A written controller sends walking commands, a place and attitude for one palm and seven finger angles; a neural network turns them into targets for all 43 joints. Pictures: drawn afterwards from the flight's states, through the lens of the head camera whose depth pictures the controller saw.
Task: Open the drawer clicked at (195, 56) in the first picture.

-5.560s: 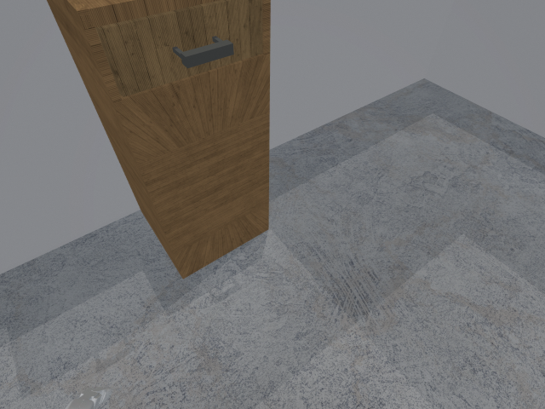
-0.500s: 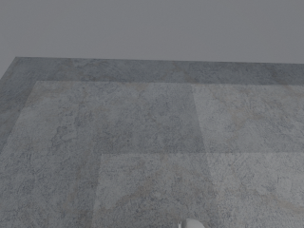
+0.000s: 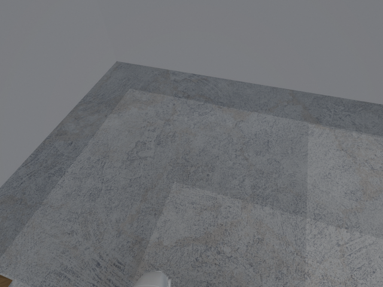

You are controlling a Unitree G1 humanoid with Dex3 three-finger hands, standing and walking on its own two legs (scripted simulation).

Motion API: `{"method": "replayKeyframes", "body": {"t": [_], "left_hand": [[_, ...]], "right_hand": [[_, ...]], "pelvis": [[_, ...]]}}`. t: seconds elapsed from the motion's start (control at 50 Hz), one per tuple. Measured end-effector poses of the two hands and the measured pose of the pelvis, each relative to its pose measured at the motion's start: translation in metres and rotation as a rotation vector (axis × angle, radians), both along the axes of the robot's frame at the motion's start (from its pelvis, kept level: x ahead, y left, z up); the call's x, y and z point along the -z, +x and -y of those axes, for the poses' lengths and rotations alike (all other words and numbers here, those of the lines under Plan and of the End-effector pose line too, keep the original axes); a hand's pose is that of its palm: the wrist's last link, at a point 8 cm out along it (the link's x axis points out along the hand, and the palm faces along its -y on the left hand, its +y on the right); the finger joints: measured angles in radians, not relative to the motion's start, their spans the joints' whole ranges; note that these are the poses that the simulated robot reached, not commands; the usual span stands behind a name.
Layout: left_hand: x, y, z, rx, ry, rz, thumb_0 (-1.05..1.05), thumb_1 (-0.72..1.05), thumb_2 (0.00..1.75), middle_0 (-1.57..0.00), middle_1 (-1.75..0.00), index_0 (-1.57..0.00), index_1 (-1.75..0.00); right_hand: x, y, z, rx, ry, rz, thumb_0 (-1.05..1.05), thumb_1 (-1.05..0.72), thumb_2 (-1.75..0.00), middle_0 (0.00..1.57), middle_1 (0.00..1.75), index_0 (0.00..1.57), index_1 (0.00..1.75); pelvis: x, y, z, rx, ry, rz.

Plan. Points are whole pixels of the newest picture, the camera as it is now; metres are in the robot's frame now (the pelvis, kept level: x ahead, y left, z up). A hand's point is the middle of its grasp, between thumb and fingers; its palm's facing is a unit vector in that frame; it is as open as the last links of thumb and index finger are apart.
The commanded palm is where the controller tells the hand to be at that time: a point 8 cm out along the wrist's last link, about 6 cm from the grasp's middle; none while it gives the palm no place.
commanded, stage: turn to face it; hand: left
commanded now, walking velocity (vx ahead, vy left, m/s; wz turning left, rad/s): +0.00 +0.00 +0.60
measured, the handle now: out of the picture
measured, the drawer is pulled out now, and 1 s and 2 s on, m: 0.00 0.00 0.00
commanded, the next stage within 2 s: none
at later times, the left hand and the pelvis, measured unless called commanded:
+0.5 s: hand out of the picture +0.02 +0.27 -0.16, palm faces +0.30 -0.92 -0.26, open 7.4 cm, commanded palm none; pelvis -0.03 +0.04 +0.00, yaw +16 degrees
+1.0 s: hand out of the picture -0.10 +0.21 -0.17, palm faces +0.56 -0.79 -0.25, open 7.3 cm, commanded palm none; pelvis -0.04 +0.01 -0.01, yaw +36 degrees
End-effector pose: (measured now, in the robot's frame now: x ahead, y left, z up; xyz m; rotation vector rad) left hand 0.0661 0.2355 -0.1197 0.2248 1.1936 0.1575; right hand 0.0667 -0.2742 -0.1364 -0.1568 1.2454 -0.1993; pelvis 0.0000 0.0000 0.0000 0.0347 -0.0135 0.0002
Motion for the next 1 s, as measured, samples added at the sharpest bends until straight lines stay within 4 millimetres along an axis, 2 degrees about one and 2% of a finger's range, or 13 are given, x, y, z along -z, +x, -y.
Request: {"method": "replayKeyframes", "body": {"t": [0.08, 0.16, 0.2, 0.26, 0.38, 0.5, 0.58, 0.64, 0.74, 0.84, 0.92, 1.0], "left_hand": [[0.012, -0.039, -0.021, -0.084, -0.008, -0.06, 0.01, 0.91, 0.9, -0.21, -0.3, -0.21, -0.3], [0.034, -0.076, -0.052, -0.174, -0.02, -0.111, 0.01, 0.91, 0.9, -0.21, -0.3, -0.21, -0.3], [0.039, -0.089, -0.065, -0.211, -0.017, -0.139, 0.01, 0.91, 0.9, -0.21, -0.3, -0.21, -0.3], [0.035, -0.096, -0.078, -0.243, -0.012, -0.146, 0.01, 0.91, 0.9, -0.2, -0.3, -0.2, -0.3], [0.017, -0.083, -0.088, -0.274, -0.01, -0.039, 0.01, 0.91, 0.9, -0.2, -0.3, -0.2, -0.3], [0.006, -0.066, -0.082, -0.296, 0.009, 0.05, 0.01, 0.91, 0.9, -0.2, -0.3, -0.2, -0.3], [-0.001, -0.059, -0.067, -0.308, 0.025, 0.097, 0.01, 0.91, 0.9, -0.2, -0.3, -0.2, -0.3], [-0.003, -0.062, -0.053, -0.33, 0.048, 0.133, 0.01, 0.91, 0.9, -0.2, -0.3, -0.2, -0.3], [-0.013, -0.095, -0.028, -0.394, 0.055, 0.102, 0.01, 0.91, 0.9, -0.21, -0.3, -0.2, -0.3], [-0.01, -0.131, -0.014, -0.473, 0.038, 0.048, 0.01, 0.91, 0.9, -0.21, -0.3, -0.21, -0.3], [-0.001, -0.162, -0.009, -0.546, 0.014, 0.014, 0.01, 0.91, 0.9, -0.21, -0.3, -0.21, -0.3], [0.014, -0.201, -0.011, -0.628, -0.017, -0.032, 0.01, 0.91, 0.9, -0.21, -0.3, -0.21, -0.3]], "right_hand": [[-0.002, 0.025, -0.021, -0.093, -0.012, 0.007, 0.0, -0.91, -0.9, 0.19, 0.3, 0.2, 0.3], [-0.003, 0.054, -0.051, -0.189, -0.038, 0.066, 0.0, -0.91, -0.9, 0.19, 0.3, 0.2, 0.3], [-0.007, 0.062, -0.066, -0.222, -0.041, 0.094, 0.0, -0.91, -0.9, 0.2, 0.3, 0.2, 0.3], [-0.016, 0.063, -0.081, -0.25, -0.047, 0.111, 0.0, -0.91, -0.9, 0.2, 0.3, 0.2, 0.3], [-0.021, 0.053, -0.094, -0.287, -0.036, 0.083, 0.0, -0.91, -0.9, 0.2, 0.3, 0.21, 0.3], [-0.012, 0.04, -0.088, -0.306, -0.015, 0.041, 0.0, -0.91, -0.9, 0.2, 0.3, 0.21, 0.3], [-0.001, 0.033, -0.073, -0.319, 0.0, 0.001, 0.0, -0.91, -0.9, 0.2, 0.3, 0.21, 0.3], [0.013, 0.032, -0.059, -0.336, 0.015, -0.025, 0.0, -0.91, -0.9, 0.2, 0.3, 0.21, 0.3], [0.014, 0.041, -0.047, -0.389, 0.019, -0.06, 0.0, -0.91, -0.9, 0.2, 0.3, 0.21, 0.3], [0.009, 0.055, -0.049, -0.456, 0.012, -0.073, 0.0, -0.91, -0.9, 0.2, 0.3, 0.2, 0.3], [0.005, 0.071, -0.064, -0.531, -0.011, -0.086, 0.0, -0.91, -0.9, 0.2, 0.3, 0.2, 0.3], [0.001, 0.094, -0.098, -0.631, -0.034, -0.05, 0.0, -0.91, -0.9, 0.19, 0.3, 0.2, 0.3]], "pelvis": [[0.004, -0.005, -0.011, -0.051, -0.012, -0.007], [0.017, -0.008, -0.03, -0.109, -0.035, -0.015], [0.019, -0.011, -0.036, -0.125, -0.031, -0.01], [0.012, -0.015, -0.042, -0.15, -0.049, -0.006], [0.001, -0.02, -0.047, -0.216, -0.061, -0.004], [0.001, -0.025, -0.038, -0.283, -0.054, -0.01], [0.004, -0.028, -0.024, -0.332, -0.048, -0.017], [0.011, -0.028, -0.01, -0.371, -0.037, -0.024], [0.004, -0.03, 0.001, -0.441, -0.021, -0.008], [0.0, -0.03, 0.003, -0.512, -0.009, -0.002], [0.001, -0.033, -0.001, -0.57, -0.007, -0.004], [0.006, -0.041, -0.013, -0.624, -0.015, -0.009]]}}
